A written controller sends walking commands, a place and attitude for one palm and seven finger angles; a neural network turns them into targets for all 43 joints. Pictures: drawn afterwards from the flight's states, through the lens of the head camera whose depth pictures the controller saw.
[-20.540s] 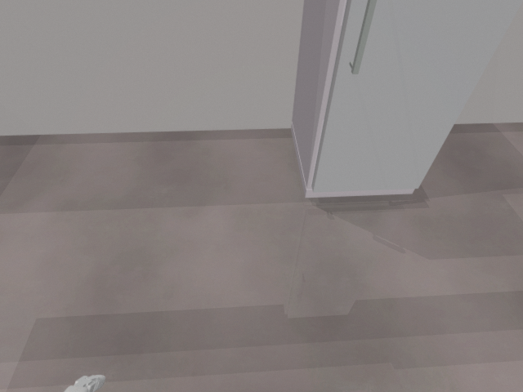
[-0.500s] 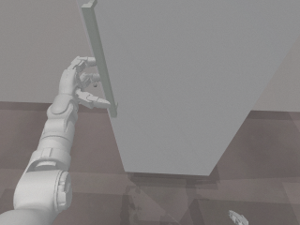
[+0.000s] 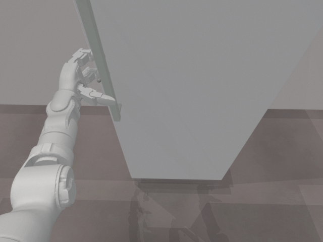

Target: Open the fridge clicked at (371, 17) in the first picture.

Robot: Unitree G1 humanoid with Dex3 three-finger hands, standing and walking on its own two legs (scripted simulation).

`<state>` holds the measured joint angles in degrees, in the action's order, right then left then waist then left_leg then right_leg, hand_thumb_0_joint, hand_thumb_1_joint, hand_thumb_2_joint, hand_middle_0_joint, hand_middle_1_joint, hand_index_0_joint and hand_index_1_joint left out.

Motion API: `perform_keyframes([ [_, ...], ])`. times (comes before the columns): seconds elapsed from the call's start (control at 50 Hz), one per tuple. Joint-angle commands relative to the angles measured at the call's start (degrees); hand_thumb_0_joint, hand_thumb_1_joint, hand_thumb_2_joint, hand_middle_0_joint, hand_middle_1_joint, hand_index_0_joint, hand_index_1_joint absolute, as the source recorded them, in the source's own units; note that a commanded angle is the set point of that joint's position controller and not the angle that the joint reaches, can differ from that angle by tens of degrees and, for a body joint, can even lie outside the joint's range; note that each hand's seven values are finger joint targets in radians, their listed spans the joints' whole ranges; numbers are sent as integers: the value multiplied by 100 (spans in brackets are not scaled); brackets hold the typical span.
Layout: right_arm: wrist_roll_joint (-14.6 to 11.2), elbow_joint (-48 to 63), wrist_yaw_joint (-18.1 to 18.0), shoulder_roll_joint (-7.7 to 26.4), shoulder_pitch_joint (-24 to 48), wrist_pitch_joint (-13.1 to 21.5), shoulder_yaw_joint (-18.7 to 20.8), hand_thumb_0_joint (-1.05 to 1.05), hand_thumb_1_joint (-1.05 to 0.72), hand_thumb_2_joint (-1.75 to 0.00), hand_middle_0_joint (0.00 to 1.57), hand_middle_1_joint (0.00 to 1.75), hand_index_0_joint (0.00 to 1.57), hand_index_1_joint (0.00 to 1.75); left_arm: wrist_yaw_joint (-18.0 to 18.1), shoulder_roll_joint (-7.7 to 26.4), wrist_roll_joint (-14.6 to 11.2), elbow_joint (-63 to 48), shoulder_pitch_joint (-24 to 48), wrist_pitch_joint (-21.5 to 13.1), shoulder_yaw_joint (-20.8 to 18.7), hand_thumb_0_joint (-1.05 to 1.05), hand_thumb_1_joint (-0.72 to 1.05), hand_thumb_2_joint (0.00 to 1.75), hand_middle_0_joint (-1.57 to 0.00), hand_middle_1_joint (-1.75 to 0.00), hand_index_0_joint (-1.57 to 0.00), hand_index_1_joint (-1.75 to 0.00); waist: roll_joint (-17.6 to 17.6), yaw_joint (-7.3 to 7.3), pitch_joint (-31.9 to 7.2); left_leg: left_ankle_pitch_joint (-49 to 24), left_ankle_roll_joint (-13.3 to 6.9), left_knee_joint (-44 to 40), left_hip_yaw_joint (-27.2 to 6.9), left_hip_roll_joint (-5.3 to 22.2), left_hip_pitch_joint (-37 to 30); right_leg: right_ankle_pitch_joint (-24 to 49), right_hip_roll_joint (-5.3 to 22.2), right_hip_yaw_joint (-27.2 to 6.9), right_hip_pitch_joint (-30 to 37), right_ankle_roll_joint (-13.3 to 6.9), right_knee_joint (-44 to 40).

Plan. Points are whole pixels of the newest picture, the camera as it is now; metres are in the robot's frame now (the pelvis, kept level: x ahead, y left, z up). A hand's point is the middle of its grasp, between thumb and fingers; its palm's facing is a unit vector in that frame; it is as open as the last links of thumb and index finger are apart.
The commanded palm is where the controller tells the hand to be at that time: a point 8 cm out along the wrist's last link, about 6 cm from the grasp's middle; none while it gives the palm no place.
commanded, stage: slide the fingers in behind the handle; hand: left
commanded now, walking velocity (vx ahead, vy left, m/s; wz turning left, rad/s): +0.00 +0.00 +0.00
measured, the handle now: (106, 69) +0.50 +0.13 +0.16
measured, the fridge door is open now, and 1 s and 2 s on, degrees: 0 0 0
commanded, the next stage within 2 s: grip the handle and tug to test in 1.78 s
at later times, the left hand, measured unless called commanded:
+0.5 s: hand (96, 86) +0.45 +0.15 +0.15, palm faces -0.06 -1.00 +0.00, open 14.0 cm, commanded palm +0.43 +0.19 +0.15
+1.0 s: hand (108, 86) +0.44 +0.12 +0.15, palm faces -0.07 -1.00 +0.00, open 14.0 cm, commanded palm +0.42 +0.17 +0.15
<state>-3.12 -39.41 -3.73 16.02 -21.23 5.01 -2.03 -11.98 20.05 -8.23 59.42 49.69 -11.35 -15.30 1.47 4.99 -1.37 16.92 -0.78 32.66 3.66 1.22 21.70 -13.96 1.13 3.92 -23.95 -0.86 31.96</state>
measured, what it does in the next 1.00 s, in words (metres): stands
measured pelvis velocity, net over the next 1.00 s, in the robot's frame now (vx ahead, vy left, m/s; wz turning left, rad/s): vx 0.01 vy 0.00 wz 0.00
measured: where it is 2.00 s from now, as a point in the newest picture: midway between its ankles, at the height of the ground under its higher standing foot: outside the picture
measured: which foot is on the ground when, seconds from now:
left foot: down 0.00-1.00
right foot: down 0.00-1.00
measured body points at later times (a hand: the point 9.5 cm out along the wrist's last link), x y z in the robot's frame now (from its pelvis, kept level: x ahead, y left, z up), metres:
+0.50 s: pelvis +0.01 +0.01 +0.00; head +0.03 +0.00 +0.45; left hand +0.45 +0.20 +0.15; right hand +0.10 -0.25 -0.11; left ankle -0.01 +0.11 -0.73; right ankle +0.02 -0.11 -0.73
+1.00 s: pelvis +0.01 +0.00 +0.00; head +0.03 -0.01 +0.45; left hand +0.44 +0.17 +0.16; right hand +0.10 -0.25 -0.11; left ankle -0.01 +0.11 -0.73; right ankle +0.02 -0.11 -0.73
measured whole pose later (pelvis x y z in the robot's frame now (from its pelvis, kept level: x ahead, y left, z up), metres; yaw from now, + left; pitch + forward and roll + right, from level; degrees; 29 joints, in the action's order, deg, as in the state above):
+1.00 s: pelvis +0.01 +0.00 +0.00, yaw +0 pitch +4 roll +0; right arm -3.0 -37.9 -2.6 14.5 -18.2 3.6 -1.9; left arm -6.2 12.2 -9.0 43.1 40.6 -5.0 -9.4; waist 1.7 2.5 -2.0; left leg 17.3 -1.0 31.3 3.8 0.9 17.8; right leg -14.3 1.3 3.7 -20.2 -0.5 30.7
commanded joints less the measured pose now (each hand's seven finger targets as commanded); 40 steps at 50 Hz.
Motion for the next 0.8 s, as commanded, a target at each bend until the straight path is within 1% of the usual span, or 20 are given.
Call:
perform_keyframes([
  [0.0,24,560,-19,779,-223,228,316,0,-90,-90,20,30,20,30,27,1209,-88,-1262,2913,-367,-184,0,-50,30,-30,-120,-30,-120,-151,45,-2114,-1053,-130,-328,-282,-146,-621,1399,-177,-260,938,-37,-258],
  [0.04,28,559,-4,786,-246,216,311,0,-90,-90,20,30,20,30,3,1085,-122,-1177,2822,-363,-89,0,-50,30,-30,-120,-30,-120,-236,68,-1985,-1031,-136,-329,-294,-132,-590,1332,-179,-212,877,-42,-267],
  [0.06,32,557,1,811,-245,225,312,0,-90,-90,20,30,20,30,14,1299,-148,-1170,2798,-369,-303,0,-50,30,-30,-120,-30,-120,-380,21,-1936,-956,-138,-345,-307,-132,-483,1300,-188,-232,918,-33,-267],
  [0.08,33,587,1,823,-225,210,321,0,-90,-90,20,30,20,30,14,1492,-130,-1269,2711,-385,-447,0,-50,30,-30,-120,-30,-120,-272,-50,-2066,-970,-136,-355,-280,-139,-469,1337,-179,-267,1034,-38,-250],
  [0.12,22,652,16,785,-177,208,310,0,-90,-90,20,30,20,30,-21,1337,-126,-1473,2658,-380,-299,0,-50,30,-30,-120,-30,-120,-204,-38,-2087,-1031,-138,-349,-260,-145,-502,1432,-174,-255,1064,-40,-237],
  [0.14,22,696,17,791,-175,188,325,0,-90,-90,20,30,20,30,-22,1389,-107,-1473,2451,-376,-342,0,-50,30,-30,-120,-30,-120,-248,-111,-2113,-1101,-147,-336,-255,-135,-505,1445,-172,-242,1129,-51,-219],
  [0.18,10,754,33,773,-95,189,322,0,-90,-90,20,30,20,30,-32,1388,-114,-1766,2313,-359,-358,0,-50,30,-30,-120,-30,-120,27,-161,-2174,-1184,-127,-339,-245,-131,-629,1520,-184,-261,1100,-66,-214],
  [0.22,4,778,42,748,-55,198,315,0,-90,-90,20,30,20,30,-43,1153,-152,-1919,2352,-306,-170,0,-50,30,-30,-120,-30,-120,-47,-104,-2098,-1208,-127,-358,-257,-121,-665,1549,-192,-232,1072,-63,-235],
  [0.26,-7,831,33,766,-1,179,321,0,-90,-90,20,30,20,30,-41,1247,-205,-2009,2016,-230,-304,0,-50,30,-30,-120,-30,-120,-189,-197,-2062,-1317,-128,-372,-267,-102,-672,1609,-202,-205,1154,-71,-227],
  [0.3,-24,853,30,727,86,189,310,0,-90,-90,20,30,20,30,-34,952,-221,-2168,2090,-130,-64,0,-50,30,-30,-120,-30,-120,15,-136,-1942,-1217,-122,-382,-239,-108,-734,1517,-196,-209,1014,-69,-269],
  [0.34,-19,823,12,746,52,179,321,0,-90,-90,20,30,20,30,23,984,-219,-2304,2244,-94,-30,0,-50,30,-30,-120,-30,-120,-239,-81,-1897,-1192,-134,-391,-301,-94,-758,1408,-196,-164,1013,-64,-289],
  [0.38,-15,842,15,706,157,214,310,0,-90,-90,20,30,20,30,73,805,-216,-2487,2249,-54,60,0,-50,30,-30,-120,-30,-120,39,-115,-1983,-1264,-108,-385,-311,-102,-924,1442,-195,-184,941,-77,-274],
  [0.44,-2,777,12,708,128,220,322,0,-90,-90,20,30,20,30,166,691,-185,-2505,2332,-19,180,0,-50,30,-30,-120,-30,-120,-116,-72,-1982,-1456,-96,-370,-368,-72,-1023,1496,-197,-130,908,-80,-255],
  [0.48,-5,772,33,673,201,235,295,0,-90,-90,20,30,20,30,217,497,-194,-2488,2287,39,274,0,-50,30,-30,-120,-30,-120,-9,-82,-1949,-1460,-80,-362,-370,-89,-1068,1520,-194,-139,834,-81,-258],
  [0.52,0,731,40,668,201,225,284,0,-90,-90,20,30,20,30,269,391,-165,-2271,2379,98,352,0,-50,30,-30,-120,-30,-120,-183,-30,-1759,-1309,-79,-386,-384,-92,-946,1402,-197,-123,754,-75,-274],
  [0.56,22,776,44,672,234,214,295,0,-90,-90,20,30,20,30,337,614,-119,-2462,2255,50,149,0,-50,30,-30,-120,-30,-120,-43,-160,-2069,-1540,-68,-360,-372,-104,-1049,1587,-177,-134,956,-95,-197],
  [0.58,22,805,62,643,261,214,283,0,-90,-90,20,30,20,30,358,486,-114,-2531,2174,51,225,0,-50,30,-30,-120,-30,-120,-23,-190,-2127,-1654,-59,-354,-373,-108,-1085,1673,-178,-135,989,-101,-184],
  [0.6,22,807,73,621,285,214,281,0,-90,-90,20,30,20,30,373,317,-117,-2553,2177,61,343,0,-50,30,-30,-120,-30,-120,-73,-159,-2100,-1722,-56,-333,-361,-95,-1110,1745,-180,-126,964,-92,-178],
  [0.64,40,798,82,651,239,186,295,0,-90,-90,20,30,20,30,428,457,-116,-2392,1975,93,187,0,-50,30,-30,-120,-30,-120,-319,-196,-2022,-1774,-73,-338,-368,-90,-1011,1789,-184,-102,1054,-85,-180],
  [0.78,32,899,72,601,371,119,286,0,-90,-90,20,30,20,30,497,416,-105,-2819,2000,147,202,0,-50,30,-30,-120,-30,-120,-236,-230,-2053,-1720,-90,-382,-290,-108,-995,1901,-176,-166,1219,-74,-221],
])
